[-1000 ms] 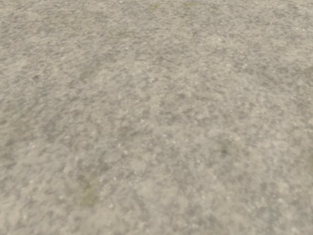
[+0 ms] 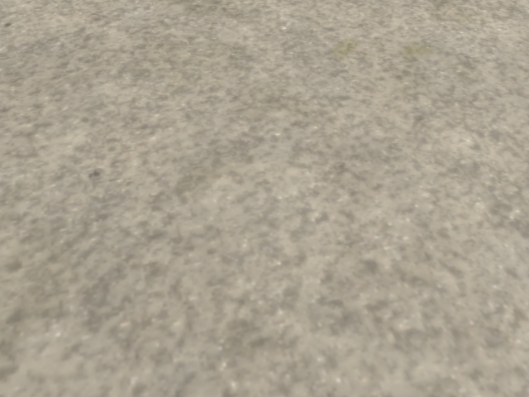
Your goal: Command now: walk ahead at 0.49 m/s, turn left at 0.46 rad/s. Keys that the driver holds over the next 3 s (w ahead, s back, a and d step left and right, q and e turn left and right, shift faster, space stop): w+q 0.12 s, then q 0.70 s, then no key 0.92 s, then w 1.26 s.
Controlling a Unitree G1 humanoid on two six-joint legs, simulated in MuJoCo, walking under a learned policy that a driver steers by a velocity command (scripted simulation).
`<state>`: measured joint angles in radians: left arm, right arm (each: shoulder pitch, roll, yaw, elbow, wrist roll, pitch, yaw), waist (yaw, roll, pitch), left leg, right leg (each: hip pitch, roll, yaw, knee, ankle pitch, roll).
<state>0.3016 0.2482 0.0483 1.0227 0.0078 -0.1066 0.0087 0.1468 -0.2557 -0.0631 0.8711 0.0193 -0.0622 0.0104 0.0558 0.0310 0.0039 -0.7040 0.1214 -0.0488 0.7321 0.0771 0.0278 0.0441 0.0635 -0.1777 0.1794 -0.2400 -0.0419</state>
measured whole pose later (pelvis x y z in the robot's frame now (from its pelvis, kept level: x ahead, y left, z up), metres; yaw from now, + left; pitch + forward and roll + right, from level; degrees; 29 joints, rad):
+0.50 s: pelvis +0.24 +0.06 +0.00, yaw +17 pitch +3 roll -1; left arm 0.04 0.29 0.05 0.78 0.01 -0.04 0.03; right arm 0.22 -0.30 -0.08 0.72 0.01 0.00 -0.02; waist -0.03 -0.02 0.05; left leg -0.29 -0.11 -0.12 0.43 -0.18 0.08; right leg -0.63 -0.03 0.11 0.78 -0.17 0.09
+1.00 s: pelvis +0.30 +0.05 +0.00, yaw +33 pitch +1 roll +0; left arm 0.15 0.29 0.06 0.77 -0.01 0.01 0.02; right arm 0.18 -0.29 -0.06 0.63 0.01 0.06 -0.01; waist 0.03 0.00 0.06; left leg -0.36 0.02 -0.01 0.69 -0.35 -0.04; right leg -0.30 -0.07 -0.07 0.46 -0.18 0.01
